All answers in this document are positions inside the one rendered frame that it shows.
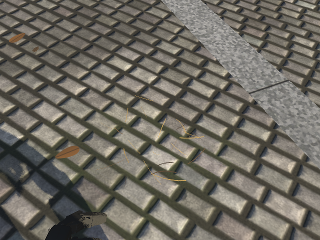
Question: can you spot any left robot hand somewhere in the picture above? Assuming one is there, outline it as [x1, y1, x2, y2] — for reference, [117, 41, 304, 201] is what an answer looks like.
[45, 210, 107, 240]

